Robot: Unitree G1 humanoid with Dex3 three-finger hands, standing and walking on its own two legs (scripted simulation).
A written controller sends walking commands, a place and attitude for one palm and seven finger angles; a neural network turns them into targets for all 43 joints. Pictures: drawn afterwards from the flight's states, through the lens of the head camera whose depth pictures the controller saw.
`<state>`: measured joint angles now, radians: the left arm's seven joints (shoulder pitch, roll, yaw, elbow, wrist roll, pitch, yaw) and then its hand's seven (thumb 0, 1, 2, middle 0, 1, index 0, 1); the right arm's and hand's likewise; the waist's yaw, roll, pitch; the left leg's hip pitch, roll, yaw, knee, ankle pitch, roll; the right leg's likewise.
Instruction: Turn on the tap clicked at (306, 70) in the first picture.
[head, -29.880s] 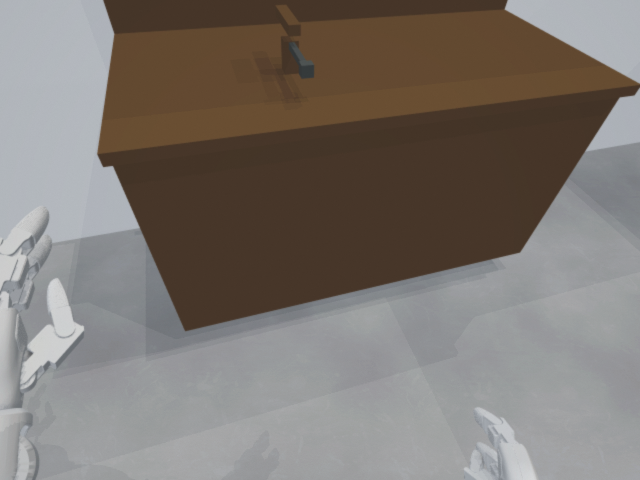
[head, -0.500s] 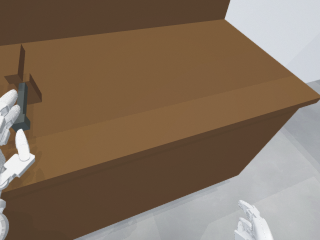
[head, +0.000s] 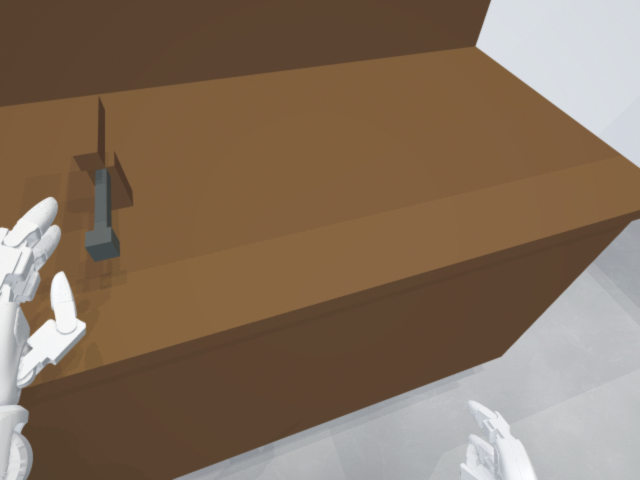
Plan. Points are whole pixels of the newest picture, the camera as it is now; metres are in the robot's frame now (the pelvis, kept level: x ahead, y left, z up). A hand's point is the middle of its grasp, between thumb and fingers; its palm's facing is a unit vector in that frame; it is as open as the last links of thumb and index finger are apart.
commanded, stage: come to a stop and stand still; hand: left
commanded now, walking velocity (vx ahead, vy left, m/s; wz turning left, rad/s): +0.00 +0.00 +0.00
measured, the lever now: (103, 244) +0.34 +0.29 +0.11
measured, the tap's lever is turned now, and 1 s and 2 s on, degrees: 0 0 0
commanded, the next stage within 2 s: look again from close up in 0.58 s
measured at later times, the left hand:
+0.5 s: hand (6, 297) +0.23 +0.31 +0.17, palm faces +0.40 -0.85 -0.34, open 7.4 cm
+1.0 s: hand (26, 313) +0.22 +0.29 +0.16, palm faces +0.42 -0.85 -0.33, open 7.4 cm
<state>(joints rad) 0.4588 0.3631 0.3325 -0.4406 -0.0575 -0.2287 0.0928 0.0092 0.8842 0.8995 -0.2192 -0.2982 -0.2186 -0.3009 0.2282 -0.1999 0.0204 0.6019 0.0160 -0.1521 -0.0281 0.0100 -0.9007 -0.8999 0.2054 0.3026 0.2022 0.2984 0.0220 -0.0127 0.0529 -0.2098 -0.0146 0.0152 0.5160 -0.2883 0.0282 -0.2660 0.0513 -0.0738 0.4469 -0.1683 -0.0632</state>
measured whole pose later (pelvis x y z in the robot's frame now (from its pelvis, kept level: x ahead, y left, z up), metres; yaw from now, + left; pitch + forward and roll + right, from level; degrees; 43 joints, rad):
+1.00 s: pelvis +0.00 +0.03 +0.00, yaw +1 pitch -2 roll -1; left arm 0.42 0.35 0.35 -0.47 -0.04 -0.20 0.12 0.01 0.89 0.90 -0.21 -0.30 -0.21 -0.30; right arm 0.20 -0.20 0.02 0.57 0.01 -0.11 -0.02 0.01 -0.90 -0.90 0.21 0.30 0.20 0.30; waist 0.03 -0.03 0.07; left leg -0.16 -0.05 0.01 0.48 -0.28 0.07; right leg -0.21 0.02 -0.07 0.40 -0.15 -0.02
